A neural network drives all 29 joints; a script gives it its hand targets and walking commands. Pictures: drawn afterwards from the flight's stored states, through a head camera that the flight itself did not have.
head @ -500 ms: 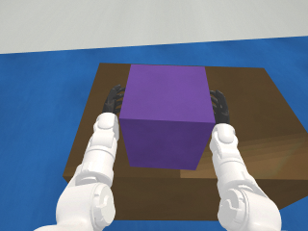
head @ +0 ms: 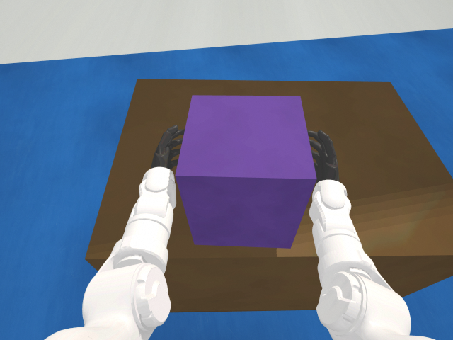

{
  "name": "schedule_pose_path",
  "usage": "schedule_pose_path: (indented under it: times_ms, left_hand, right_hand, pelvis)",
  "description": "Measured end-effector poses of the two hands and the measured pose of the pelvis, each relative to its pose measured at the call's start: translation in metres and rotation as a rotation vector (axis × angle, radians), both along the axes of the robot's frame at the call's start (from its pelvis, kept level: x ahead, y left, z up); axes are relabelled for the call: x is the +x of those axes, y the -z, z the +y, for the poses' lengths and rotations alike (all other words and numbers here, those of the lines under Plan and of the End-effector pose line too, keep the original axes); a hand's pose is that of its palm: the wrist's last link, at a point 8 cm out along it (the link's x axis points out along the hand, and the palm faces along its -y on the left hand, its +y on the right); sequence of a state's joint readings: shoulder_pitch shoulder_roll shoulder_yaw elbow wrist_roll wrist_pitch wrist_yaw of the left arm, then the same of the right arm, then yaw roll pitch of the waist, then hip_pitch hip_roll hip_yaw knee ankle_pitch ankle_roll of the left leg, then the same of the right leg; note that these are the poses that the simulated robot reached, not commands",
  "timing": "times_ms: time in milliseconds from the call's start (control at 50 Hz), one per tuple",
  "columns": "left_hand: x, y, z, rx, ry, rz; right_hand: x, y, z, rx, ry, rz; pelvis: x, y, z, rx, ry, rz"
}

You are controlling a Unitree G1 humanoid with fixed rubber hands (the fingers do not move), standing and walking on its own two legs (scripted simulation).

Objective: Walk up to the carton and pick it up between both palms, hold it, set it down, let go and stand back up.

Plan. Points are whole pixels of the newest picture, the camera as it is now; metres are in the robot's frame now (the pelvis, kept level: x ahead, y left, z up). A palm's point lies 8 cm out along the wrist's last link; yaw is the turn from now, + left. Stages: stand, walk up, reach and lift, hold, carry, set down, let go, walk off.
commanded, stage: set down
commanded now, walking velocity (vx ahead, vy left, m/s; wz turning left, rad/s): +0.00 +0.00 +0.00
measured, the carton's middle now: (243, 175) +0.43 -0.03 +0.01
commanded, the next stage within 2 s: none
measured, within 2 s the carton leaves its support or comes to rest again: rests again in 0.42 s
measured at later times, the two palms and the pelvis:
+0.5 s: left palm (167, 168) +0.43 +0.12 +0.04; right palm (321, 177) +0.40 -0.18 +0.04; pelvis +0.00 +0.00 +0.00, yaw +0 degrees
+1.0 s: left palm (169, 170) +0.42 +0.12 +0.03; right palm (322, 183) +0.40 -0.18 +0.03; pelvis +0.00 +0.00 +0.00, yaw +0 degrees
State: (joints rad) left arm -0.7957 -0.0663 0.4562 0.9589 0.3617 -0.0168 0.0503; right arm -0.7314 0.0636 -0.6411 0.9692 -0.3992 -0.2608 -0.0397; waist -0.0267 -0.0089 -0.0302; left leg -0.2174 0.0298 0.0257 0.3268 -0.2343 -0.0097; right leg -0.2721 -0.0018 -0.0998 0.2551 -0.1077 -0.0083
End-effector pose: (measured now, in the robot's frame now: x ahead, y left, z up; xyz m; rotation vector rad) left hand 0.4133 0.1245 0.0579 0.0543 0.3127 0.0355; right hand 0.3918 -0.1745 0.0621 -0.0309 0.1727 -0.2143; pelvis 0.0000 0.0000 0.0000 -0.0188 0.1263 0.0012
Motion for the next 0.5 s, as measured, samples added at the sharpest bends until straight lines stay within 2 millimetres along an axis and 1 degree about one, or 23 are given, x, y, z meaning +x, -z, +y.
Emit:
schedule_pose_path:
  times_ms: [120, 300, 500]
  left_hand:
    - [0.006, 0.004, 0.000, 0.000, -0.002, -0.009]
    - [0.010, 0.020, 0.003, 0.008, -0.002, 0.010]
    - [0.012, 0.021, -0.002, -0.002, -0.001, -0.004]
  right_hand:
    - [0.007, 0.005, 0.000, -0.012, -0.005, -0.007]
    - [0.012, 0.017, 0.002, -0.011, -0.010, 0.021]
    - [0.011, 0.024, -0.002, -0.012, -0.002, 0.020]
  pelvis:
    - [0.003, 0.001, 0.000, -0.001, 0.000, 0.036]
    - [0.005, 0.002, 0.000, -0.001, -0.003, 0.077]
    - [0.002, 0.003, -0.002, -0.001, -0.007, 0.101]
